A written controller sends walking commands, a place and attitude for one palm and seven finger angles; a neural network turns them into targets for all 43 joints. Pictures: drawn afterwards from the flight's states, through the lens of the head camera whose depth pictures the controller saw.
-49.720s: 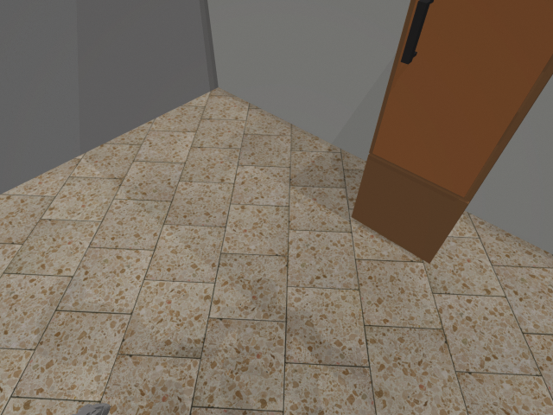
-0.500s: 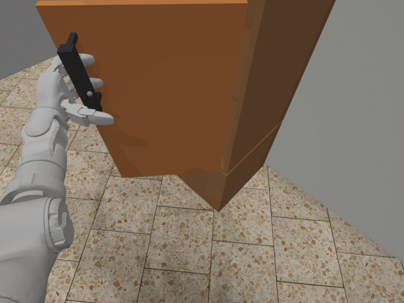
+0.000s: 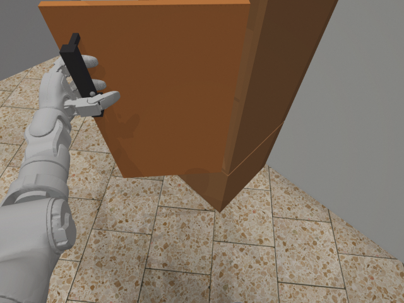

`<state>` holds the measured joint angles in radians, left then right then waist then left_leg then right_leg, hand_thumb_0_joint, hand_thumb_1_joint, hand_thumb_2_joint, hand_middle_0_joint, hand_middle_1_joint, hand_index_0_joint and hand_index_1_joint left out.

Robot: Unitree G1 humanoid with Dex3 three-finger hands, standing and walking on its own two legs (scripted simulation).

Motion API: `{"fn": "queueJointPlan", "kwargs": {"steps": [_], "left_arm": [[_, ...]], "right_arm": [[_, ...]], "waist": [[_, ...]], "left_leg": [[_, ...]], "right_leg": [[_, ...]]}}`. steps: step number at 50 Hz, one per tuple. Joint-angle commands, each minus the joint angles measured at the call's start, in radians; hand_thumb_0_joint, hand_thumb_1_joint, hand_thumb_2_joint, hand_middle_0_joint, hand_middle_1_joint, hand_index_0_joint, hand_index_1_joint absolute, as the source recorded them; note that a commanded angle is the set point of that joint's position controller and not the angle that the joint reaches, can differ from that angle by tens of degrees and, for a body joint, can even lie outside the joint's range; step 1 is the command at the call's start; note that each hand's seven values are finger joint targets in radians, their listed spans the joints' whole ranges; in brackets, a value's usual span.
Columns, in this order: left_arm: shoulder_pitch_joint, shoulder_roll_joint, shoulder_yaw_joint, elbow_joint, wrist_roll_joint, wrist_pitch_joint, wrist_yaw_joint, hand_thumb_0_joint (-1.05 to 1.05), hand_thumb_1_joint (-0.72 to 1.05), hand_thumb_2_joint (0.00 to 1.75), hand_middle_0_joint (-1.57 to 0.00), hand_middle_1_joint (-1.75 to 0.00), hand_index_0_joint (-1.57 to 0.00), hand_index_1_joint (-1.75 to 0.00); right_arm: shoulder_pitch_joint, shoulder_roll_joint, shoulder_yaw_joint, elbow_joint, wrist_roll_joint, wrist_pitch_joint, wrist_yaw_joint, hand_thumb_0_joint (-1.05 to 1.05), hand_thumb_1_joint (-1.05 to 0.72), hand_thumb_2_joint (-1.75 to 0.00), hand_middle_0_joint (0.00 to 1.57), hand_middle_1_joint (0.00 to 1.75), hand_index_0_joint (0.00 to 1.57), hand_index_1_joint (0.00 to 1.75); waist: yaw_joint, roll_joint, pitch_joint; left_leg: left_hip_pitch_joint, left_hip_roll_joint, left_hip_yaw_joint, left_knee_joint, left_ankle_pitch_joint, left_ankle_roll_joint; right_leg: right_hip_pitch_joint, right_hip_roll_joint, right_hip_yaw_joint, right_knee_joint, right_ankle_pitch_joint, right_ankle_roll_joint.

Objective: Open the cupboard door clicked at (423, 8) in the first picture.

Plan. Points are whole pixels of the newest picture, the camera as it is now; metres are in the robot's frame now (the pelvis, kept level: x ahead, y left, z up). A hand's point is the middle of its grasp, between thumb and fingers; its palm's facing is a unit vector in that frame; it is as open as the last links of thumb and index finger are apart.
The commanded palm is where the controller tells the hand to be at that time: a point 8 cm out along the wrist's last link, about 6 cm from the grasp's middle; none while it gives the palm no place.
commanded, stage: close the thumb around the handle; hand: left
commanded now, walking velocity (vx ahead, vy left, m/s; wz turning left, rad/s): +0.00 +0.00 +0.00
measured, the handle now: (87, 77) +0.53 +0.21 +0.14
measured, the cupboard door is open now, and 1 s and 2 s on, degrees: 48 71 93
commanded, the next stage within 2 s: pull the door open along its arc in 0.32 s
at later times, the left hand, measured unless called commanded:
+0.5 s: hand (95, 94) +0.48 +0.18 +0.14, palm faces +0.03 -1.00 +0.00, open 5.7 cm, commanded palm +0.45 +0.24 +0.14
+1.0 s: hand (112, 142) +0.36 +0.14 +0.14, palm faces +0.21 -0.97 +0.10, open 6.2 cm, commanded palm +0.30 +0.17 +0.14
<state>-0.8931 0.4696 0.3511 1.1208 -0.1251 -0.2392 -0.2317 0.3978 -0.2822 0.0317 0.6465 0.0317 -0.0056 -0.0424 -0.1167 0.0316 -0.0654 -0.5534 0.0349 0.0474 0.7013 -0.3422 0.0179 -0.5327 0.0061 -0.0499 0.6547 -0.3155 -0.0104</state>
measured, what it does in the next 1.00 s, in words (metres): stands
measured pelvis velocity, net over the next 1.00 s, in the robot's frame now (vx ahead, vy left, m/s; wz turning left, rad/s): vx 0.01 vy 0.00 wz -0.01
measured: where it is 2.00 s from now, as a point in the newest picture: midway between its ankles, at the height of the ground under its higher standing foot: outside the picture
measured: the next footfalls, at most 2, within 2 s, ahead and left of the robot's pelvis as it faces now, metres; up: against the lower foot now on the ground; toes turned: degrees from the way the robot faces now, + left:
none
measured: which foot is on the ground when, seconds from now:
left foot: down 0.00-1.00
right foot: down 0.00-1.00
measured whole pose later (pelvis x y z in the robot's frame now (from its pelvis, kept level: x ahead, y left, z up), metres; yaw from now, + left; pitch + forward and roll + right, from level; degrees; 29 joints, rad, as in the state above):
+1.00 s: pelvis +0.01 +0.00 +0.01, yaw -1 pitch +4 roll +0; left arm -0.18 0.05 0.12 0.11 -0.17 0.03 0.17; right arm 0.23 -0.24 0.01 0.59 0.03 -0.02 0.00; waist 0.00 0.05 -0.08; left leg -0.32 0.02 0.07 0.59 -0.33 0.01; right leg -0.32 0.00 -0.03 0.57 -0.31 -0.01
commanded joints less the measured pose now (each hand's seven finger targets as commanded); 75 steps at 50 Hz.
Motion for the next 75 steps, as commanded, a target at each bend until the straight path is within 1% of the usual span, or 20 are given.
{"fn": "queueJointPlan", "kwargs": {"steps": [1, 4, 6, 14, 21, 22, 31, 38, 41, 42, 43, 44, 47, 49, 53, 54, 60, 66, 69, 75], "left_arm": [[-0.492, 0.182, -0.007, -0.223, -0.025, -0.061, 0.0, 0.0, 0.62, 0.78, -0.38, -1.32, -0.38, -1.32], [-0.498, 0.259, 0.05, -0.208, -0.021, -0.056, 0.013, 0.0, 0.79, 0.85, -0.39, -1.34, -0.39, -1.34], [-0.499, 0.237, 0.035, -0.259, -0.01, -0.07, 0.019, 0.0, 0.9, 0.9, -0.4, -1.35, -0.4, -1.35], [-0.478, 0.253, 0.049, -0.227, -0.017, -0.068, 0.017, 0.0, 0.9, 0.9, -0.4, -1.35, -0.4, -1.35], [-0.461, 0.277, 0.065, -0.241, -0.017, -0.066, 0.008, 0.0, 0.9, 0.9, -0.4, -1.35, -0.4, -1.35], [-0.484, 0.219, 0.013, -0.243, -0.018, -0.062, 0.006, 0.0, 0.9, 0.9, -0.4, -1.35, -0.4, -1.35], [-0.22, 0.186, 0.039, -0.421, -0.059, -0.04, 0.002, 0.0, 0.9, 0.9, -0.4, -1.35, -0.4, -1.35], [0.131, 0.066, 0.001, -0.73, -0.107, 0.044, 0.015, 0.0, 0.9, 0.9, -0.4, -1.35, -0.4, -1.35], [0.287, -0.004, -0.035, -0.901, -0.119, 0.088, 0.037, 0.0, 0.9, 0.9, -0.4, -1.35, -0.4, -1.35], [0.3, -0.033, -0.059, -0.951, -0.118, 0.105, 0.047, 0.0, 0.9, 0.9, -0.4, -1.35, -0.4, -1.35], [0.27, -0.083, 0.056, -1.07, -0.176, 0.127, 0.2, 0.0, 0.9, 0.9, -0.4, -1.35, -0.4, -1.35], [0.352, -0.173, -0.041, -1.106, -0.146, 0.147, 0.277, 0.0, 0.9, 0.9, -0.4, -1.35, -0.4, -1.35], [0.495, -0.294, -0.145, -1.278, -0.066, 0.211, 0.45, 0.0, 0.9, 0.9, -0.4, -1.35, -0.4, -1.35], [0.527, -0.337, -0.205, -1.37, 0.001, 0.264, 0.553, 0.0, 0.9, 0.9, -0.4, -1.35, -0.4, -1.35], [0.629, -0.474, -0.349, -1.498, 0.101, 0.385, 0.718, 0.0, 0.9, 0.9, -0.4, -1.35, -0.4, -1.35], [0.644, -0.496, -0.386, -1.505, 0.129, 0.404, 0.748, 0.0, 0.9, 0.9, -0.4, -1.35, -0.4, -1.35], [0.812, -0.588, -0.535, -1.605, 0.196, 0.437, 0.777, 0.0, 0.9, 0.9, -0.4, -1.35, -0.4, -1.35], [1.054, -0.651, -0.619, -1.735, 0.158, 0.451, 0.755, 0.0, 0.9, 0.9, -0.4, -1.35, -0.4, -1.35], [0.965, -0.697, -0.665, -1.731, 0.158, 0.471, 0.783, 0.0, 0.9, 0.9, -0.4, -1.35, -0.4, -1.35], [0.675, -0.609, -0.557, -1.576, 0.161, 0.446, 0.834, 0.0, 0.83, 0.87, -0.4, -1.34, -0.4, -1.34]], "right_arm": [[0.088, -0.155, -0.06, -0.066, -0.003, -0.026, -0.015, 0.0, -0.9, -0.9, 0.2, 0.3, 0.2, 0.3], [0.099, -0.165, -0.059, -0.061, -0.005, -0.022, -0.019, 0.0, -0.9, -0.9, 0.2, 0.3, 0.2, 0.3], [0.088, -0.154, -0.061, -0.07, -0.007, -0.027, -0.015, 0.0, -0.9, -0.9, 0.2, 0.3, 0.2, 0.3], [0.091, -0.161, -0.06, -0.068, -0.005, -0.023, -0.016, 0.0, -0.9, -0.9, 0.2, 0.3, 0.2, 0.3], [0.084, -0.157, -0.058, -0.076, -0.004, -0.018, -0.018, 0.0, -0.9, -0.9, 0.2, 0.3, 0.2, 0.3], [0.076, -0.153, -0.057, -0.076, -0.001, -0.018, -0.017, 0.0, -0.9, -0.9, 0.2, 0.3, 0.2, 0.3], [0.036, -0.147, -0.068, -0.129, 0.006, -0.018, -0.006, 0.0, -0.9, -0.9, 0.2, 0.3, 0.2, 0.3], [-0.062, -0.12, -0.069, -0.197, 0.023, -0.03, 0.007, 0.0, -0.9, -0.9, 0.2, 0.3, 0.2, 0.3], [-0.121, -0.102, -0.065, -0.219, 0.028, -0.044, 0.012, 0.0, -0.9, -0.9, 0.2, 0.3, 0.2, 0.3], [-0.138, -0.098, -0.063, -0.221, 0.029, -0.049, 0.012, 0.0, -0.9, -0.9, 0.2, 0.3, 0.2, 0.3], [-0.187, -0.059, -0.061, -0.228, 0.027, -0.067, 0.017, 0.0, -0.9, -0.9, 0.2, 0.3, 0.2, 0.3], [-0.214, -0.058, -0.058, -0.216, 0.019, -0.079, 0.022, 0.0, -0.9, -0.9, 0.2, 0.3, 0.2, 0.3], [-0.257, -0.042, -0.053, -0.209, -0.003, -0.078, 0.044, 0.0, -0.9, -0.9, 0.2, 0.3, 0.2, 0.3], [-0.283, -0.038, -0.054, -0.206, -0.023, -0.057, 0.046, 0.0, -0.9, -0.9, 0.2, 0.3, 0.2, 0.3], [-0.356, -0.006, -0.041, -0.211, -0.049, -0.006, 0.045, 0.0, -0.9, -0.9, 0.2, 0.3, 0.2, 0.3], [-0.364, -0.002, -0.041, -0.206, -0.056, 0.006, 0.044, 0.0, -0.9, -0.9, 0.2, 0.3, 0.2, 0.3], [-0.426, 0.03, -0.029, -0.217, -0.067, 0.074, 0.052, 0.0, -0.9, -0.9, 0.2, 0.3, 0.2, 0.3], [-0.48, 0.049, -0.022, -0.241, -0.059, 0.111, 0.085, 0.0, -0.9, -0.9, 0.2, 0.3, 0.2, 0.3], [-0.502, 0.045, -0.018, -0.232, -0.058, 0.105, 0.097, 0.0, -0.9, -0.9, 0.2, 0.3, 0.2, 0.3], [-0.517, 0.04, -0.019, -0.183, -0.065, 0.071, 0.051, 0.0, -0.9, -0.9, 0.2, 0.3, 0.2, 0.3]], "waist": [[-0.018, 0.044, -0.368], [-0.01, 0.003, -0.365], [0.003, 0.074, -0.412], [-0.006, -0.004, -0.358], [0.005, 0.026, -0.376], [-0.015, 0.037, -0.36], [0.062, 0.032, -0.434], [0.119, -0.015, -0.378], [0.141, 0.026, -0.344], [0.132, 0.011, -0.328], [0.21, -0.031, -0.319], [0.182, -0.033, -0.269], [0.183, -0.005, -0.262], [0.169, -0.059, -0.258], [0.164, -0.055, -0.211], [0.155, -0.111, -0.194], [0.163, -0.093, -0.148], [0.183, -0.054, -0.125], [0.165, -0.085, -0.092], [0.157, -0.133, -0.07]], "left_leg": [[0.265, -0.021, -0.064, -0.054, 0.317, 0.015], [0.227, -0.024, -0.065, -0.057, 0.303, 0.02], [0.269, -0.025, -0.063, -0.053, 0.344, 0.013], [0.217, -0.025, -0.056, -0.058, 0.296, 0.022], [0.222, -0.026, -0.053, -0.058, 0.318, 0.019], [0.232, -0.025, -0.05, -0.059, 0.307, 0.019], [0.277, -0.023, -0.036, -0.069, 0.423, 0.018], [0.292, -0.021, -0.015, -0.108, 0.48, 0.022], [0.324, -0.021, -0.008, -0.125, 0.5, 0.017], [0.333, -0.021, -0.008, -0.131, 0.482, 0.016], [0.294, -0.029, -0.017, -0.139, 0.46, 0.002], [0.307, -0.022, -0.014, -0.148, 0.434, -0.002], [0.342, -0.018, -0.015, -0.164, 0.457, -0.012], [0.354, -0.015, -0.02, -0.162, 0.438, -0.011], [0.371, -0.022, -0.025, -0.178, 0.386, -0.016], [0.375, -0.02, -0.034, -0.176, 0.375, -0.012], [0.399, -0.027, -0.038, -0.169, 0.383, -0.01], [0.393, -0.028, -0.038, -0.145, 0.383, -0.011], [0.386, -0.03, -0.047, -0.124, 0.341, -0.01], [0.379, -0.061, -0.05, -0.123, 0.218, 0.001]], "right_leg": [[0.092, 0.03, 0.017, -0.054, 0.326, -0.009], [0.124, 0.029, 0.018, -0.054, 0.323, -0.01], [0.122, 0.027, 0.02, -0.043, 0.347, -0.011], [0.142, 0.029, 0.022, -0.055, 0.337, -0.009], [0.158, 0.028, 0.025, -0.051, 0.365, -0.009], [0.134, 0.028, 0.026, -0.058, 0.353, -0.007], [0.237, 0.031, 0.02, -0.046, 0.451, -0.015], [0.336, 0.024, 0.015, -0.067, 0.529, -0.013], [0.351, 0.018, 0.011, -0.079, 0.534, -0.014], [0.345, 0.017, 0.006, -0.086, 0.523, -0.012], [0.354, 0.023, -0.014, -0.1, 0.475, -0.012], [0.338, 0.022, -0.016, -0.108, 0.439, -0.009], [0.355, 0.009, -0.022, -0.103, 0.436, -0.011], [0.369, 0.004, -0.022, -0.11, 0.416, -0.009], [0.391, -0.011, -0.016, -0.145, 0.38, -0.016], [0.399, -0.014, -0.016, -0.16, 0.374, -0.016], [0.417, -0.023, 0.008, -0.18, 0.419, -0.028], [0.419, -0.025, 0.008, -0.176, 0.464, -0.029], [0.372, -0.028, 0.009, -0.19, 0.397, -0.024], [0.323, -0.054, 0.069, -0.282, 0.167, -0.006]]}}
